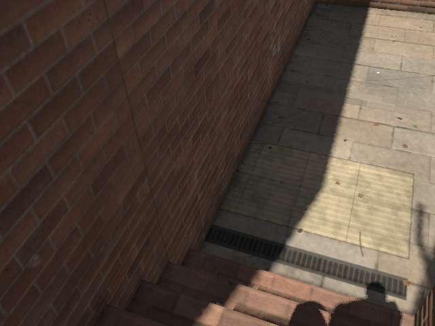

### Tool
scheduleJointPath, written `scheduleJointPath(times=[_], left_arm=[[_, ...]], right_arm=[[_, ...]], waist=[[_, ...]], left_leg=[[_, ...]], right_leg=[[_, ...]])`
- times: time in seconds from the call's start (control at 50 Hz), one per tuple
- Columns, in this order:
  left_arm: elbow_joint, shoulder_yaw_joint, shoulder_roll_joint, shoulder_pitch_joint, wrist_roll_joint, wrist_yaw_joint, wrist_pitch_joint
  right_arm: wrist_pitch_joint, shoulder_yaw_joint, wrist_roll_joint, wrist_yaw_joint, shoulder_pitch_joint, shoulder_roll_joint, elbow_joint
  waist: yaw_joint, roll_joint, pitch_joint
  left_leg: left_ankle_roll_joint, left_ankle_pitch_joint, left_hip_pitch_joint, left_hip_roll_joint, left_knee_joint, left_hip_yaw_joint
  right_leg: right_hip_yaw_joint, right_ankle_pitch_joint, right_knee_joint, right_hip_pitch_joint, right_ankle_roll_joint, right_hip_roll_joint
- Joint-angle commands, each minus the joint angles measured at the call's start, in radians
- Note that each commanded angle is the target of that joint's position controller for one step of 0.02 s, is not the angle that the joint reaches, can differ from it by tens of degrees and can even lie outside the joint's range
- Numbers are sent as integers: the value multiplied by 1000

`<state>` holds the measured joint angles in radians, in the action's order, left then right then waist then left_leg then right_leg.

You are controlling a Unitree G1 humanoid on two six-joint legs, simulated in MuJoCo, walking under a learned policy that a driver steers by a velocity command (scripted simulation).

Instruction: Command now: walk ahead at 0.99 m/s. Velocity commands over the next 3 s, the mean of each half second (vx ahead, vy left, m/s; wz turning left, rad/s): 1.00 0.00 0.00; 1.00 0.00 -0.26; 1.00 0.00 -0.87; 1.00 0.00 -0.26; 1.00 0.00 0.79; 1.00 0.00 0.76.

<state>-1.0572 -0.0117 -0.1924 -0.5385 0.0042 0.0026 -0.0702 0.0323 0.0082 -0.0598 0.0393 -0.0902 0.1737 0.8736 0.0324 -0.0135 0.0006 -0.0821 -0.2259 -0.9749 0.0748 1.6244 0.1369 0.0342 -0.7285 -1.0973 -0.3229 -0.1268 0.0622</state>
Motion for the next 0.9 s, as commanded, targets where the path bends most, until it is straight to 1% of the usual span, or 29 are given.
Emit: scheduleJointPath(times=[0.02,0.08,0.14,0.18,0.2,0.22,0.24,0.26,0.28,0.32,0.34,0.4,0.46,0.48,0.5,0.52,0.54,0.56,0.58,0.62,0.64,0.66,0.68,0.7,0.74,0.78,0.82,0.86,0.9], left_arm=[[88,-34,-192,73,-15,36,-41],[130,-21,-116,151,-55,25,-48],[110,-44,-161,134,-5,23,-31],[70,-43,-125,96,42,9,-13],[90,-66,-152,198,25,19,-7],[115,-74,-157,378,32,42,6],[172,-43,-42,252,22,54,2],[153,-26,17,64,39,42,-5],[122,-28,-1,20,41,39,-2],[241,-25,-24,233,100,42,17],[221,-21,-25,238,97,49,30],[201,-22,-81,220,31,16,23],[234,1,-62,335,11,7,23],[185,-13,-90,232,35,8,27],[193,-30,-143,151,12,13,23],[127,-48,-168,10,21,15,28],[84,-65,-172,-170,25,1,27],[78,-49,-175,-149,20,-19,23],[105,-29,-193,-56,24,-40,19],[77,-32,-170,-93,6,-47,0],[73,-8,-110,4,-1,-31,-6],[76,-10,-147,-24,7,-30,-32],[95,13,-80,65,-4,-15,-44],[109,18,-94,141,-13,-3,-51],[94,-12,-162,118,-17,14,-63],[108,0,-107,114,-35,34,-70],[109,-19,-142,106,-19,23,-45],[119,-36,-172,169,4,12,-41],[85,-35,-142,171,30,-5,-12]], right_arm=[[8,5,-1,-37,11,58,3],[43,-10,11,-70,75,44,-1],[11,12,18,-26,8,98,9],[0,60,39,-5,-430,182,151],[-9,98,23,-13,-569,236,191],[-3,95,52,-42,-624,196,203],[22,53,38,-65,-528,156,194],[36,30,27,-66,-493,118,200],[44,23,29,-69,-470,103,189],[72,5,67,-27,-267,101,133],[79,17,31,-24,-278,153,135],[111,16,85,-2,-151,122,72],[95,33,74,-3,-227,194,70],[79,36,66,6,-251,216,88],[52,37,23,13,-248,216,83],[27,32,20,13,-318,180,119],[17,46,25,19,-219,187,94],[21,27,48,22,-183,21,29],[23,10,72,25,-266,17,-44],[6,17,40,27,-325,62,31],[2,15,19,22,-237,31,39],[0,18,-1,17,-232,50,-8],[1,6,4,-4,-137,51,-37],[-7,-2,-16,-14,-91,25,-45],[-7,41,-4,-32,-107,124,18],[27,18,21,-57,67,105,-30],[23,16,37,-73,82,78,-25],[3,43,39,-41,-137,130,34],[-9,97,27,-22,-591,232,181]], waist=[[-102,82,103],[-72,22,83],[-29,195,103],[-181,101,-25],[-315,0,32],[-445,-166,107],[-210,-191,171],[-60,-96,57],[-17,-28,39],[54,-50,64],[45,-103,67],[123,23,-15],[-3,-66,70],[22,-146,50],[56,-106,66],[51,-81,39],[206,-11,53],[136,272,91],[-23,278,17],[-27,84,-12],[-51,45,47],[-101,133,46],[-150,15,136],[-145,131,152],[-140,78,72],[-73,-14,130],[-7,18,124],[-78,176,52],[-260,67,-50]], left_leg=[[49,517,96,-50,-317,-36],[14,1008,584,-41,-750,-209],[-1,776,576,-76,-823,-222],[-42,539,936,-49,-871,-278],[-150,398,1090,-156,-1072,-108],[-155,481,1094,-183,-1297,-104],[-82,831,1114,-237,-928,-25],[-112,836,1188,-320,-825,156],[-140,496,1044,-352,-858,181],[-179,223,549,-361,-969,271],[-224,325,368,-358,-947,321],[-117,-159,70,-156,-796,66],[-120,-49,186,-147,-674,27],[-124,81,281,-181,-518,59],[-148,273,433,-175,-366,23],[-151,592,471,-143,-123,-34],[-130,532,300,-50,412,-38],[-112,-579,-118,178,831,-83],[-129,-538,-322,109,694,-49],[-139,-363,-299,30,487,13],[-111,-238,-348,40,471,12],[-59,-56,-305,-33,193,62],[18,168,-85,-20,-259,4],[53,322,161,-44,-376,-63],[50,703,258,-91,-483,-62],[24,943,307,-116,-845,-102],[39,862,561,-77,-983,-168],[23,799,714,-75,-851,-193],[-1,586,1144,-73,-946,-228]], right_leg=[[-515,553,363,-264,-32,-262],[-214,250,277,-438,-5,-99],[-222,559,67,-186,-64,-157],[-117,1107,-396,-172,-50,-153],[-88,1002,-878,-351,-13,-71],[-27,262,-1163,-493,-20,82],[-145,-45,-1081,-781,-47,124],[-237,71,-826,-859,-75,32],[-267,128,-638,-831,-62,-7],[-236,506,-225,-644,93,-55],[-138,650,-251,-468,128,-45],[-66,1303,129,44,137,-68],[52,1225,323,188,109,-35],[41,1182,219,179,64,-42],[36,970,480,133,28,-87],[112,897,551,267,19,-50],[-51,998,708,436,-71,-162],[-187,1614,393,541,-79,-295],[-257,1793,248,622,-22,-372],[-278,1133,358,415,-44,-365],[-245,1052,356,292,11,-293],[-371,1013,353,170,-2,-354],[-238,855,476,-141,22,-275],[-342,772,510,-351,-27,-320],[-380,529,405,-264,-65,-229],[-260,354,292,-201,-59,-124],[-270,434,254,-233,-82,-113],[-306,614,17,-188,-114,-137],[-195,1012,-537,-300,-60,-84]])
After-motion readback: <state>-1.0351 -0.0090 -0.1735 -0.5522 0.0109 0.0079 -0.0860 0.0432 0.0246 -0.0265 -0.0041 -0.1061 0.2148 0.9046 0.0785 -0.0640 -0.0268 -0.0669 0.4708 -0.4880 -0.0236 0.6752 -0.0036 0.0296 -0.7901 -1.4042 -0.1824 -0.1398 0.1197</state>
